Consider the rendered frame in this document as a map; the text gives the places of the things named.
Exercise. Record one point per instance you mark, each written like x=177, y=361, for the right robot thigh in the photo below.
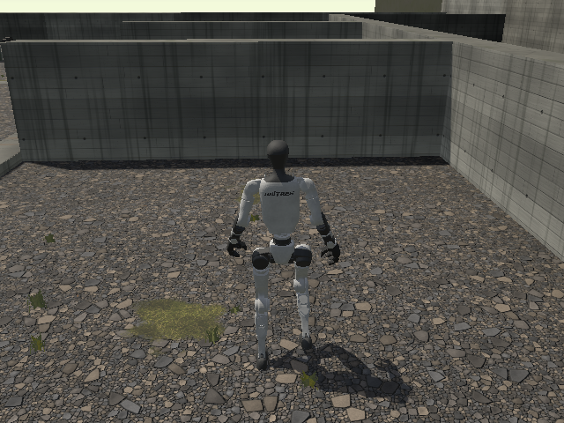
x=302, y=260

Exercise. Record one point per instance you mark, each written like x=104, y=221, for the robot right forearm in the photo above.
x=326, y=233

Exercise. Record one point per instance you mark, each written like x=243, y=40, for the robot right hand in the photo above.
x=335, y=252

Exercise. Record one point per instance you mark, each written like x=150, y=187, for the left robot upper arm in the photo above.
x=247, y=200

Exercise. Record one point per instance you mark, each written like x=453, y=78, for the right robot upper arm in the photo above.
x=308, y=186

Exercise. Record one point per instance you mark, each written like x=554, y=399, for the robot left hand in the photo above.
x=230, y=248

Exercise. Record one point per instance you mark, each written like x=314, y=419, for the robot left forearm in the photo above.
x=236, y=232

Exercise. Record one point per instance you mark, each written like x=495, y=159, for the right robot shin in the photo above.
x=304, y=309

